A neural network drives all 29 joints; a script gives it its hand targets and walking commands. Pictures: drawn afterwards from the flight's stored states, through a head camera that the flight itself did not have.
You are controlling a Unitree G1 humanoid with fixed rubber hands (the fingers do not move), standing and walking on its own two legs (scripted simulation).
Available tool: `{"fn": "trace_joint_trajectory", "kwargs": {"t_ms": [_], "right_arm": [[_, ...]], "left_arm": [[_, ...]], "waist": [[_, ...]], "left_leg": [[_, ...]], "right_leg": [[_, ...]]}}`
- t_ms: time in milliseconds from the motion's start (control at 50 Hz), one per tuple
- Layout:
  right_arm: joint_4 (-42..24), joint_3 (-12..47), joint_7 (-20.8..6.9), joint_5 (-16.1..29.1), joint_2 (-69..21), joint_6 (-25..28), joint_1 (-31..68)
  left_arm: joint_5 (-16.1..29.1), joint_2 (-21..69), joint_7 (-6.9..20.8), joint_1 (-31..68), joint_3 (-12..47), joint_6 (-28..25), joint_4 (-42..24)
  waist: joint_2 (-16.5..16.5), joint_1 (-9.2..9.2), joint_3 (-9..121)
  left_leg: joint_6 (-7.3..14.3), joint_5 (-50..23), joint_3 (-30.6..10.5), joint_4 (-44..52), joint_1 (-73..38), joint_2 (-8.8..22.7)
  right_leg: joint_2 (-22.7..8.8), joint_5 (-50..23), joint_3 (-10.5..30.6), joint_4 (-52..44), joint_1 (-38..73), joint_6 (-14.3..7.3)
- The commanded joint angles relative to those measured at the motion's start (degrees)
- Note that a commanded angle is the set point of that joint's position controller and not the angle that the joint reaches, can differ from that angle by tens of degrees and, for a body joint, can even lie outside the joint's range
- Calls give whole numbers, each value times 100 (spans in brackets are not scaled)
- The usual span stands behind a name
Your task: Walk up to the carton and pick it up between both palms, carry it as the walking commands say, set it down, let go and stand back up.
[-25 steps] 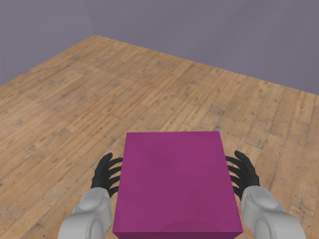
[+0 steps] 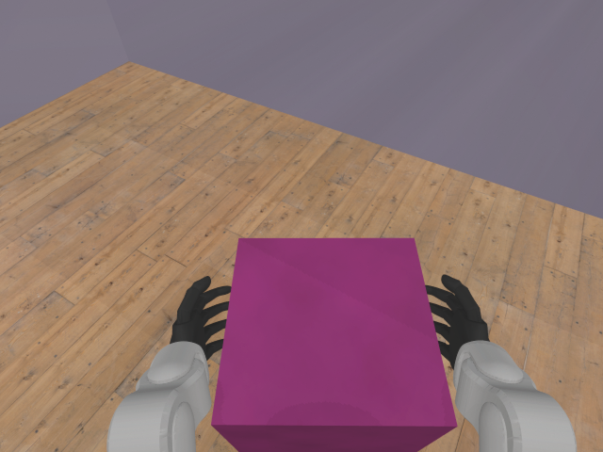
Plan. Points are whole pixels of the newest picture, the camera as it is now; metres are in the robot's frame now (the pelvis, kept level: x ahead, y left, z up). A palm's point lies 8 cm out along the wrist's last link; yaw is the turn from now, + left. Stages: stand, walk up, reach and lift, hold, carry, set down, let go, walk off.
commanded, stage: carry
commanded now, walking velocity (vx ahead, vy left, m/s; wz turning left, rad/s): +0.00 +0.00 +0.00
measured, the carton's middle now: (325, 358) +0.26 +0.00 +0.00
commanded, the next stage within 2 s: hold in 1.94 s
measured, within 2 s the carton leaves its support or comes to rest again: neither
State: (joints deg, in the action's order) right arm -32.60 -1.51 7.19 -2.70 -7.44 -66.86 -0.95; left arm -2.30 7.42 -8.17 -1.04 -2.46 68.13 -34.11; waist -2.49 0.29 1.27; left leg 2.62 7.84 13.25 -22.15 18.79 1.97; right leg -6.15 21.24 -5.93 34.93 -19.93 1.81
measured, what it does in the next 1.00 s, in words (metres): walks ahead: right foot, then right foot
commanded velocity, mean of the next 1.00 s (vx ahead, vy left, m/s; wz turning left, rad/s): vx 0.00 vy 0.00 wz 0.00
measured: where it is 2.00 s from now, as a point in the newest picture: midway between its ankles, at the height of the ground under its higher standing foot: outside the picture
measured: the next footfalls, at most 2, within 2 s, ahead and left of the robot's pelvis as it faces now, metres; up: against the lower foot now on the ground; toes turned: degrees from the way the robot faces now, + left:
right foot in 0.04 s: +0.06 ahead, -0.14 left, +0.01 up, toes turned -10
right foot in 0.72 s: +0.13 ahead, -0.12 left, +0.00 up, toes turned +7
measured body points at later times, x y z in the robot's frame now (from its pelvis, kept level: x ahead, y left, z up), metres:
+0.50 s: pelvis +0.12 -0.05 +0.01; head +0.11 -0.06 +0.46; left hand +0.35 +0.11 +0.10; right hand +0.36 -0.20 +0.10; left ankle +0.05 +0.10 -0.72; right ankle +0.03 -0.14 -0.72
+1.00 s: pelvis +0.11 -0.05 -0.01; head +0.10 -0.06 +0.44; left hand +0.35 +0.10 +0.08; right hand +0.36 -0.20 +0.08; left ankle +0.04 +0.09 -0.74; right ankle +0.09 -0.14 -0.74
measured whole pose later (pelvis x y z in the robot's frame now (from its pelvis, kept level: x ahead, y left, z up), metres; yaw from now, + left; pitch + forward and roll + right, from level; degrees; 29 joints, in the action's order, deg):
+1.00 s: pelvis +0.11 -0.05 -0.01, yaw +1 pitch +5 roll +0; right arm -31.0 -1.4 7.2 -3.1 -7.5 -66.8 -1.9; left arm -2.7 7.6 -7.4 -3.3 -2.2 66.4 -31.7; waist 0.6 1.2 6.6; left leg -3.7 19.5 9.3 -28.5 12.6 6.8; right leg -3.0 18.4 -11.8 30.8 -16.8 -1.8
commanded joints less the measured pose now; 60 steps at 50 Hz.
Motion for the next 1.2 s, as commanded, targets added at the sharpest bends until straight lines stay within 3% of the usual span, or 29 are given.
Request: {"fn": "trace_joint_trajectory", "kwargs": {"t_ms": [0, 40, 60, 100, 160, 220, 300, 420, 460, 480, 520, 540, 560, 580, 600, 620, 640, 660, 680, 700, 720, 740, 760, 800, 860, 880, 960, 1080, 1180], "right_arm": [[-488, 3548, -731, 1529, -4576, 62, 1744], [-467, 3579, -738, 1518, -4464, 9, 1755], [-493, 3629, -734, 1538, -4431, -29, 1799], [-493, 3640, -699, 1511, -4399, -86, 1794], [-534, 3631, -635, 1505, -4327, -123, 1745], [-500, 3613, -605, 1485, -4333, -155, 1704], [-485, 3597, -595, 1474, -4393, -159, 1752], [-476, 3502, -559, 1448, -4296, -127, 1726], [-516, 3487, -545, 1451, -4267, -114, 1759], [-518, 3486, -537, 1447, -4253, -115, 1750], [-482, 3518, -528, 1445, -4277, -132, 1720], [-473, 3556, -529, 1469, -4287, -140, 1736], [-447, 3570, -530, 1486, -4287, -137, 1713], [-408, 3550, -526, 1471, -4262, -127, 1666], [-385, 3534, -520, 1457, -4235, -106, 1630], [-358, 3513, -518, 1441, -4204, -83, 1624], [-359, 3498, -525, 1442, -4215, -60, 1640], [-440, 3504, -525, 1446, -4230, -31, 1704], [-498, 3499, -535, 1427, -4201, -19, 1738], [-475, 3449, -550, 1395, -4135, 6, 1745], [-492, 3493, -554, 1399, -4129, -2, 1730], [-261, 3435, -575, 1325, -4027, 6, 1778], [256, 3223, -609, 1148, -3859, 92, 1812], [-564, 3763, -651, 1564, -4525, 156, 2139], [-457, 3703, -610, 1536, -4347, 86, 1920], [-402, 3659, -600, 1509, -4260, 74, 1842], [-254, 3556, -609, 1445, -4183, 63, 1803], [-235, 3493, -602, 1410, -4175, 36, 1874], [-114, 3404, -589, 1344, -4098, -13, 1927]], "left_arm": [[1708, 4810, 742, 1835, 3877, -125, -633], [1587, 4631, 720, 1832, 3793, -86, -574], [1548, 4575, 714, 1846, 3765, -69, -515], [1539, 4489, 722, 1740, 3684, -17, -424], [1565, 4356, 697, 1577, 3608, 17, -367], [1564, 4288, 694, 1551, 3595, 38, -388], [1595, 4271, 717, 1670, 3626, 30, -485], [1604, 4174, 713, 1659, 3612, 23, -468], [1612, 4146, 714, 1704, 3602, 21, -488], [1607, 4125, 713, 1711, 3589, 20, -486], [1584, 4095, 708, 1671, 3568, 13, -468], [1564, 4092, 700, 1579, 3541, 6, -453], [1557, 4076, 688, 1514, 3521, -8, -435], [1562, 4041, 681, 1515, 3520, -21, -408], [1571, 4017, 677, 1540, 3533, -34, -421], [1551, 4015, 670, 1553, 3542, -37, -410], [1527, 4082, 668, 1550, 3568, -34, -400], [1562, 4132, 680, 1613, 3619, -35, -452], [1594, 4183, 697, 1660, 3646, -32, -463], [1616, 4194, 705, 1823, 3687, -38, -488], [1544, 4141, 689, 1753, 3632, -53, -416], [1355, 4026, 686, 1738, 3439, -125, -69], [1151, 3853, 717, 1719, 3133, -241, 421], [1579, 4459, 761, 2056, 3592, -333, -468], [1489, 4337, 699, 1670, 3527, -214, -275], [1457, 4254, 686, 1602, 3514, -188, -240], [1417, 4166, 686, 1696, 3505, -177, -218], [1466, 4215, 685, 1892, 3579, -127, -241], [1419, 4176, 675, 1958, 3515, -60, -83]], "waist": [[930, -38, 2018], [578, -13, 1873], [272, 21, 1859], [-43, 28, 1667], [-82, 6, 1821], [-145, 6, 1881], [-185, -2, 1639], [402, -4, 1558], [275, -16, 1542], [64, -26, 1524], [-492, -32, 1349], [-598, -47, 1309], [-576, -26, 1447], [-380, 29, 1583], [85, 63, 1620], [720, 70, 1593], [1280, 58, 1390], [1242, 53, 1380], [1027, -18, 1492], [903, 21, 1640], [333, 54, 1822], [-314, 78, 1929], [-543, 64, 1787], [-528, 82, 1551], [-45, 54, 1702], [80, 54, 1767], [185, 62, 1722], [313, 59, 1497], [322, 42, 1272]], "left_leg": [[130, -1809, -693, 151, -1147, 1307], [-234, -1126, -483, -164, -795, 990], [-337, -1049, -566, -224, -874, 881], [-430, -1329, -535, -337, -856, 794], [-473, -2458, -409, -716, -967, 723], [-520, -2404, -286, -867, -921, 572], [-605, -2068, -83, -530, -893, 393], [-419, -4123, -159, -857, -1781, 685], [-467, -3551, -78, -1056, -1356, 584], [-533, -2671, 10, -1044, -898, 433], [-652, -9, 272, -590, 40, 30], [-656, 418, 327, -210, 67, -107], [-632, -60, 327, 181, -350, -108], [-585, -1194, 250, 349, -1050, 11], [-462, -3201, -22, 59, -1932, 330], [-151, -5344, -487, -460, -2921, 935], [133, -6625, -779, -706, -3493, 1369], [240, -6446, -757, -763, -3099, 1545], [94, -5241, -449, -873, -2395, 1441], [-178, -3544, -360, -881, -1574, 1248], [-419, -1461, -249, -1226, -855, 901], [-551, 676, -326, -1221, -609, 590], [-596, 1404, -404, -1170, -412, 439], [-577, 614, -486, -635, -410, 480], [-502, -1618, -548, -658, -910, 781], [-487, -1906, -565, -690, -954, 825], [-485, -1407, -621, -583, -836, 822], [-436, -1033, -793, -280, -730, 923], [-401, -193, -927, -19, -514, 920]], "right_leg": [[-118, -1192, -338, -1238, 928, 26], [-699, -2441, 153, -1439, 1164, -52], [-829, -3350, 229, -1201, 1221, -117], [-740, -4162, 26, -1037, 1274, -57], [-570, -5342, -133, -646, 1462, -18], [-490, -6085, -182, -471, 1636, -11], [-372, -6003, -245, -371, 1630, -12], [19, -4116, -613, -676, 848, 148], [-25, -4787, -568, -828, 1295, 116], [-141, -5652, -430, -765, 1711, 57], [-466, -7312, -129, -460, 2433, -134], [-495, -7706, -59, -297, 2492, -200], [-479, -7644, -85, -61, 2325, -189], [-380, -6982, -201, 300, 1795, -117], [-167, -5523, -369, 689, 833, -6], [112, -2807, -559, 658, -423, 68], [447, 246, -690, 117, -1315, 82], [346, 546, -557, -583, -913, 18], [246, -384, -534, -1445, 55, -28], [33, -1900, -314, -1586, 1019, -77], [-594, -4545, 301, -1196, 1690, -230], [-1056, -6172, 725, -926, 1856, -472], [-1087, -6505, 709, -835, 1801, -526], [-833, -5890, 294, -680, 1579, -414], [-485, -4699, 34, -489, 1253, -261], [-454, -4531, 17, -474, 1268, -254], [-489, -4205, 89, -612, 1293, -268], [-449, -2885, 126, -892, 1042, -218], [-458, -1997, 195, -1128, 863, -214]]}}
